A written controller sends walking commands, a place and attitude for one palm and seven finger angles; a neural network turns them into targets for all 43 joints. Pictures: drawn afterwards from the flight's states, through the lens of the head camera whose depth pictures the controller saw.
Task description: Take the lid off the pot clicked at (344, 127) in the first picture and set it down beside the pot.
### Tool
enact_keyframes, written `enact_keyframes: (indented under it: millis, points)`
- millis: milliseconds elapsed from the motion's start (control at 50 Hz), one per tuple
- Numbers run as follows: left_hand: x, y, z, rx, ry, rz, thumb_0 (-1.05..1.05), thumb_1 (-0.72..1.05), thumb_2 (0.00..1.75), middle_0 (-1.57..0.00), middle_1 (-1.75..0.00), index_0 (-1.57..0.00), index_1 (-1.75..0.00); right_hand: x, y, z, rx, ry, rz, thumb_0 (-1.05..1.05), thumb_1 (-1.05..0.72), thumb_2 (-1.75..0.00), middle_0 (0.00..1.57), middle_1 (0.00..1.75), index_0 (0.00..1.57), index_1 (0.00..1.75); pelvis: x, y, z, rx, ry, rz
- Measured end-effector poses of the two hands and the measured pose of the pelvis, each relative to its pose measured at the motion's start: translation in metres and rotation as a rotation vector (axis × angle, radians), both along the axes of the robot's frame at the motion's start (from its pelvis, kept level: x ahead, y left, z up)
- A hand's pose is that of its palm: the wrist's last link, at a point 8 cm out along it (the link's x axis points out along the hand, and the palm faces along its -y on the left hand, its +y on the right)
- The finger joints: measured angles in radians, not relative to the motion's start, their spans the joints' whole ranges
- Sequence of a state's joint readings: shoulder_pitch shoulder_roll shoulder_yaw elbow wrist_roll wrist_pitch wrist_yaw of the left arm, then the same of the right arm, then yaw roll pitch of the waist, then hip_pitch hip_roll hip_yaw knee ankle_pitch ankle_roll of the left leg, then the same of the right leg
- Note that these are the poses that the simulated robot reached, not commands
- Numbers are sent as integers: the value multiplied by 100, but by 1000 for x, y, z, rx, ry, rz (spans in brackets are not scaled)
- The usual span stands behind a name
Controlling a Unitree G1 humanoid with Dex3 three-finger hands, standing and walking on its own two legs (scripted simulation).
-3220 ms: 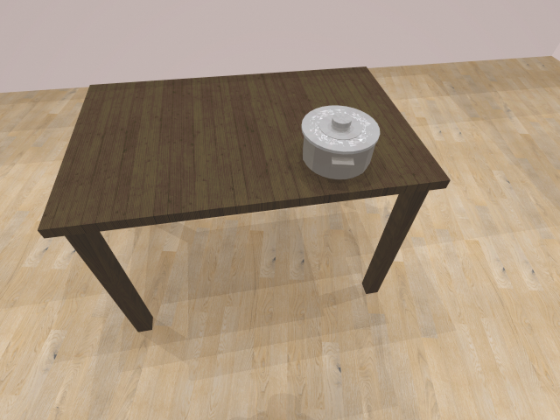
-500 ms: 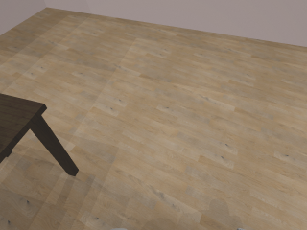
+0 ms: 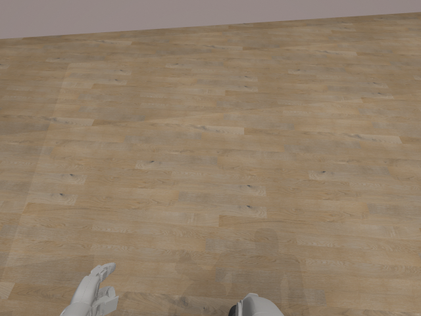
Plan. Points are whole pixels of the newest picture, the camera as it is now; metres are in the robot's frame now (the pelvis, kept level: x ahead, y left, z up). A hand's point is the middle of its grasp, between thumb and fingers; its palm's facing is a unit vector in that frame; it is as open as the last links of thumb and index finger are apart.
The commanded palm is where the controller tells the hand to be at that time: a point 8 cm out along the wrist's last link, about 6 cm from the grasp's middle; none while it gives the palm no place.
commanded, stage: walk to a spot facing it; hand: left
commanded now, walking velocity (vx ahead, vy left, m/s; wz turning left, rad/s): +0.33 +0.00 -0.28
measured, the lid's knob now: out of the picture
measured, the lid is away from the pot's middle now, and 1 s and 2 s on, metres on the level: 0.00 0.00 0.00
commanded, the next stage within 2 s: turn to face it in 0.18 s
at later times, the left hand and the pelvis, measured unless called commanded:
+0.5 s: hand (122, 258) +0.26 +0.21 -0.14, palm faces -0.08 -0.98 -0.17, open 7.4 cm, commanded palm none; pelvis +0.18 +0.03 +0.03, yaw -7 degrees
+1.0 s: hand (126, 275) +0.22 +0.19 -0.14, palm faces +0.25 -0.94 -0.25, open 7.3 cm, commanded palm none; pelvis +0.22 -0.01 +0.03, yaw +12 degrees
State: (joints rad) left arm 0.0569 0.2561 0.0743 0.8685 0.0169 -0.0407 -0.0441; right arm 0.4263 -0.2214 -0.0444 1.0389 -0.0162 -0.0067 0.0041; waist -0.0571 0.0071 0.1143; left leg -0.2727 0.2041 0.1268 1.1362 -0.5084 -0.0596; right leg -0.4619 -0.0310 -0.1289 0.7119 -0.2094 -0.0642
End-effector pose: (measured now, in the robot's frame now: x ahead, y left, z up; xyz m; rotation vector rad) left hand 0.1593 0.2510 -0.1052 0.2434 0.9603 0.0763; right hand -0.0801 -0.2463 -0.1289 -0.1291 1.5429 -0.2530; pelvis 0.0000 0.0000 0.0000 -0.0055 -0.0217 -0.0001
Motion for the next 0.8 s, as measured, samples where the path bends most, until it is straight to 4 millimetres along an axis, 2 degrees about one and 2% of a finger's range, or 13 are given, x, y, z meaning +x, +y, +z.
enact_keyframes:
  millis: [80, 160, 240, 300, 360, 440, 560, 640, 720, 800]
  points:
    - [14, -14, 2, -6, 65, -24, 0, 91, 90, -20, -30, -20, -30, 67, -9, 9, -32, -124, -6, 2, -91, -90, 20, 30, 20, 30, 28, 0, 13, -9, -3, -40]
    - [17, -21, -2, -36, 151, -36, 0, 91, 90, -20, -30, -20, -30, 143, -3, 26, -45, -291, 2, 1, -91, -90, 20, 30, 20, 30, 59, 5, 24, -7, 4, -76]
    - [26, -7, -9, -59, 198, -3, 0, 92, 90, -21, -30, -21, -30, 208, 12, 38, -50, -406, 23, 1, -91, -90, 20, 30, 20, 30, 93, 15, 25, -14, -4, -107]
    - [37, 7, -23, -70, 234, 11, 0, 92, 90, -21, -30, -21, -30, 244, 25, 35, -71, -471, 31, 1, -90, -90, 20, 30, 20, 30, 121, 27, 16, -35, -8, -137]
    - [52, 16, -26, -53, 276, -6, 0, 92, 90, -21, -30, -20, -30, 256, 38, 34, -67, -467, 6, 1, -90, -90, 20, 30, 20, 30, 141, 32, 16, -25, -11, -159]
    - [79, 15, -15, -50, 277, -1, 1, 91, 90, -20, -30, -20, -30, 251, 45, 37, -63, -376, -38, 0, -94, -90, 20, 30, 20, 30, 165, 32, 28, -10, 0, -145]
    - [110, -3, -4, -56, 249, 47, 1, 91, 90, -20, -30, -20, -30, 236, 47, 29, 7, -191, -30, 0, -93, -90, 20, 30, 20, 30, 188, 21, 34, -7, 21, -81]
    - [124, -20, 0, -45, 229, 80, 1, 91, 90, -20, -30, -20, -30, 236, 37, 17, 54, -117, -29, 1, -92, -90, 20, 30, 20, 30, 199, 5, 30, 4, 29, -33]
    - [126, -34, 3, -20, 192, 127, 0, 91, 90, -20, -30, -20, -30, 256, 15, 1, 80, -97, -2, 1, -91, -90, 20, 30, 20, 30, 206, -11, 23, 15, 27, 19]
    - [112, -36, 12, -7, 181, 213, 0, 92, 90, -21, -30, -20, -30, 302, -5, 6, 68, -138, 84, 1, -91, -90, 20, 30, 20, 30, 212, -18, 29, 25, 19, 85]
